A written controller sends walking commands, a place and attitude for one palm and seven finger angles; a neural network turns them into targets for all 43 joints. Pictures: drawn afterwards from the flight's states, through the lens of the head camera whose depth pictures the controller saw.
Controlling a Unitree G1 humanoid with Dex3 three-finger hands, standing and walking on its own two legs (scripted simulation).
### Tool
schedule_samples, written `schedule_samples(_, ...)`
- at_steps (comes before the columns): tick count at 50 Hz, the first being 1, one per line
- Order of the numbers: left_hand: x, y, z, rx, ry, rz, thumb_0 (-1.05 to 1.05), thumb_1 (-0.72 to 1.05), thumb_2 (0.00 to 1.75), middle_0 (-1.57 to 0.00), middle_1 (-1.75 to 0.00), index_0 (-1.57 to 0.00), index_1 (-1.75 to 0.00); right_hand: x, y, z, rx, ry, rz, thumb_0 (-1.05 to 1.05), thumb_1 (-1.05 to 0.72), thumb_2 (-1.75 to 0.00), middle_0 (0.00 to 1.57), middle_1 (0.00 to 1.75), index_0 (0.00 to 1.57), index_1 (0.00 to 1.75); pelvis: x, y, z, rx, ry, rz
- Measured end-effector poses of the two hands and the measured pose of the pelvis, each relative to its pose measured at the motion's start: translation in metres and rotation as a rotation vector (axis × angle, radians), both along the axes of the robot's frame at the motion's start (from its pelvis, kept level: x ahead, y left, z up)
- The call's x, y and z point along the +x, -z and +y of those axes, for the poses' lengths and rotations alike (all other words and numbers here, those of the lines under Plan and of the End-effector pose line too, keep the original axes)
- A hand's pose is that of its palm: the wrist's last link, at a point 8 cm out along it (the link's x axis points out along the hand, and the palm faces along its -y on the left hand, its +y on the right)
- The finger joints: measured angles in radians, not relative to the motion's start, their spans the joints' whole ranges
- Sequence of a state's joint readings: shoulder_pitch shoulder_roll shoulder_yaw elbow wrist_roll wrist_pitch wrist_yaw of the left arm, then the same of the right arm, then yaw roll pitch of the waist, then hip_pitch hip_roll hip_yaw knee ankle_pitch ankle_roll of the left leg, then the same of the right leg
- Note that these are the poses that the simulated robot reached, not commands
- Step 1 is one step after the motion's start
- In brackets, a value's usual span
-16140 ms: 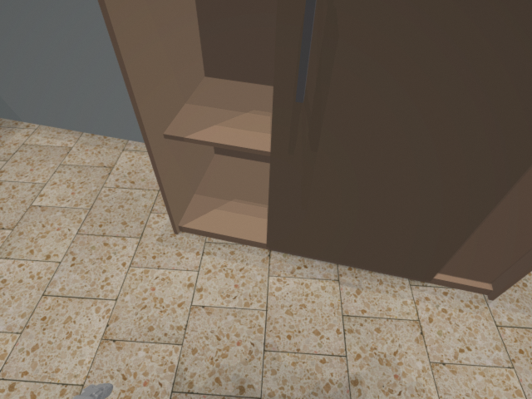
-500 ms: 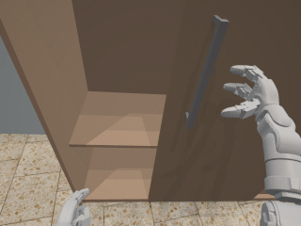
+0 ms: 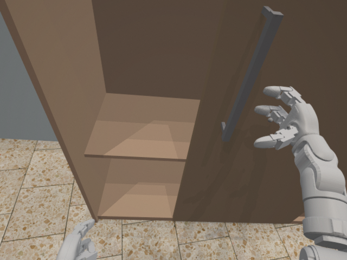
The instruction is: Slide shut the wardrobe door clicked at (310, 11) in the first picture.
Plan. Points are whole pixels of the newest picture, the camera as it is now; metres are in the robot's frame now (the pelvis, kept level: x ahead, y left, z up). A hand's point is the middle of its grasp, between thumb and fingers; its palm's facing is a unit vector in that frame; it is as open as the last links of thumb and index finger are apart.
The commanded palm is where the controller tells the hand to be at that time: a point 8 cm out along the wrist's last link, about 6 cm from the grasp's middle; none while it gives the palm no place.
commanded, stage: move the hooked fingers beside the handle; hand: right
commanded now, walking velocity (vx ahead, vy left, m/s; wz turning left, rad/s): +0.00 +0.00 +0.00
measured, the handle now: (242, 86) +0.47 -0.11 +0.21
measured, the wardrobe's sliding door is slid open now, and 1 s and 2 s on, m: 0.42 0.42 0.42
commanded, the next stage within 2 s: feel for the door with the fingertips in 0.64 s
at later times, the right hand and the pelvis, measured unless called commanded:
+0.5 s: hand (286, 101) +0.38 -0.18 +0.24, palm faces -0.03 +1.00 -0.03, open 14.0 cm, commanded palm +0.36 -0.23 +0.20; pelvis +0.01 -0.01 +0.00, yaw +0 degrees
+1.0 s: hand (264, 117) +0.38 -0.15 +0.20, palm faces -0.10 +1.00 -0.01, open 14.0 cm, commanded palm +0.36 -0.20 +0.21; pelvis +0.00 -0.02 +0.00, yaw -1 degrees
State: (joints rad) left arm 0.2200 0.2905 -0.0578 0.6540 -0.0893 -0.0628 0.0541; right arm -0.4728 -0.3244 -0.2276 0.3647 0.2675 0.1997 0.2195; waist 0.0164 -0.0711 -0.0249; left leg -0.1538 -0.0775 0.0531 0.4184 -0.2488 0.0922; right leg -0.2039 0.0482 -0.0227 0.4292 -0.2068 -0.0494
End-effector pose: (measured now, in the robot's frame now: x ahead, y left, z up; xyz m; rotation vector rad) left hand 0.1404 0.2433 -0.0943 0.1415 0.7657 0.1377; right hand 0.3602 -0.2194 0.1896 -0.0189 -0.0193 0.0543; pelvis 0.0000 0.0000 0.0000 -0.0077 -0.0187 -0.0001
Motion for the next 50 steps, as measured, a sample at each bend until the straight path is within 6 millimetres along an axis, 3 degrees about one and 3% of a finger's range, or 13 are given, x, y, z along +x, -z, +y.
schedule_samples(4, -0.001, -0.001, 0.000, 0.013, 0.011, 0.000, 0.01, 0.90, 0.90, -0.20, -0.30, -0.20, -0.30, -0.009, -0.029, 0.000, -0.004, 0.015, -0.173, -0.02, 0.49, -0.30, 0.30, 1.20, 0.30, 1.20, 0.004, 0.000, 0.002, -0.003, -0.001, -0.014)
schedule_samples(7, 0.003, -0.002, 0.000, 0.009, 0.007, -0.006, 0.01, 0.90, 0.90, -0.20, -0.30, -0.20, -0.30, -0.004, -0.043, -0.012, -0.009, 0.048, -0.174, -0.02, 0.50, -0.30, 0.30, 1.20, 0.30, 1.20, 0.004, 0.000, 0.003, 0.000, 0.001, -0.017)
schedule_samples(11, 0.007, -0.003, 0.001, 0.002, -0.003, -0.011, 0.01, 0.90, 0.90, -0.20, -0.30, -0.20, -0.30, 0.008, -0.024, -0.025, -0.018, 0.058, 0.003, -0.01, 0.50, -0.30, 0.30, 1.20, 0.30, 1.20, 0.003, 0.001, 0.002, 0.005, 0.006, -0.001)
schedule_samples(16, 0.010, -0.004, 0.001, 0.013, 0.001, -0.023, 0.01, 0.90, 0.90, -0.20, -0.30, -0.20, -0.30, 0.004, 0.005, -0.016, -0.007, 0.014, 0.051, -0.01, 0.50, -0.30, 0.29, 1.20, 0.29, 1.20, 0.002, 0.001, -0.002, 0.006, 0.007, 0.009)
schedule_samples(21, 0.018, -0.008, -0.007, 0.021, 0.026, -0.047, 0.01, 0.90, 0.90, -0.20, -0.30, -0.20, -0.30, -0.004, -0.030, -0.006, 0.000, -0.002, -0.174, -0.02, 0.50, -0.30, 0.30, 1.20, 0.29, 1.20, 0.007, 0.000, -0.004, 0.002, 0.006, -0.006)
schedule_samples(24, 0.023, -0.010, -0.012, 0.007, 0.027, -0.056, 0.01, 0.90, 0.90, -0.20, -0.30, -0.20, -0.30, 0.002, -0.046, -0.011, 0.002, 0.011, -0.190, -0.02, 0.50, -0.30, 0.30, 1.20, 0.30, 1.20, 0.009, 0.000, -0.005, 0.004, 0.005, -0.007)
schedule_samples(28, 0.026, -0.010, -0.016, -0.017, 0.016, -0.057, 0.01, 0.90, 0.90, -0.20, -0.30, -0.21, -0.30, 0.011, -0.027, -0.022, -0.009, 0.025, -0.018, -0.01, 0.50, -0.30, 0.30, 1.20, 0.30, 1.20, 0.010, 0.000, -0.008, 0.006, 0.003, 0.005)
schedule_samples(33, 0.026, -0.010, -0.019, -0.011, 0.021, -0.053, 0.01, 0.90, 0.90, -0.20, -0.30, -0.21, -0.30, -0.002, 0.008, -0.019, 0.003, 0.011, 0.048, -0.01, 0.49, -0.30, 0.29, 1.20, 0.29, 1.20, 0.009, 0.000, -0.012, 0.006, 0.002, 0.006)
schedule_samples(35, 0.027, -0.011, -0.021, 0.002, 0.036, -0.053, 0.01, 0.90, 0.90, -0.20, -0.30, -0.20, -0.30, -0.010, 0.002, -0.014, -0.004, 0.006, -0.030, -0.01, 0.49, -0.30, 0.29, 1.20, 0.29, 1.20, 0.009, 0.000, -0.013, 0.005, 0.004, -0.002)
schedule_samples(38, 0.029, -0.012, -0.025, 0.014, 0.057, -0.058, 0.01, 0.90, 0.90, -0.20, -0.30, -0.20, -0.30, -0.018, -0.025, -0.011, -0.014, 0.004, -0.173, -0.02, 0.50, -0.30, 0.30, 1.20, 0.29, 1.20, 0.009, 0.000, -0.014, 0.005, 0.010, -0.015)
schedule_samples(42, 0.033, -0.011, -0.031, 0.003, 0.064, -0.056, 0.01, 0.90, 0.90, -0.20, -0.30, -0.20, -0.30, -0.011, -0.050, -0.011, -0.013, 0.008, -0.200, -0.02, 0.50, -0.30, 0.30, 1.20, 0.30, 1.20, 0.008, 0.000, -0.015, 0.008, 0.020, -0.023)
schedule_samples(44, 0.034, -0.011, -0.033, -0.008, 0.060, -0.054, 0.01, 0.90, 0.90, -0.20, -0.30, -0.20, -0.30, -0.004, -0.047, -0.008, -0.010, 0.001, -0.128, -0.01, 0.50, -0.30, 0.30, 1.20, 0.30, 1.20, 0.006, 0.000, -0.017, 0.010, 0.021, -0.019)
schedule_samples(50, 0.033, -0.010, -0.037, -0.031, 0.050, -0.062, 0.01, 0.90, 0.90, -0.20, -0.30, -0.20, -0.30, -0.001, -0.008, 0.017, 0.011, -0.042, 0.037, -0.01, 0.50, -0.30, 0.29, 1.20, 0.29, 1.20, 0.002, -0.001, -0.020, 0.009, 0.011, -0.010)
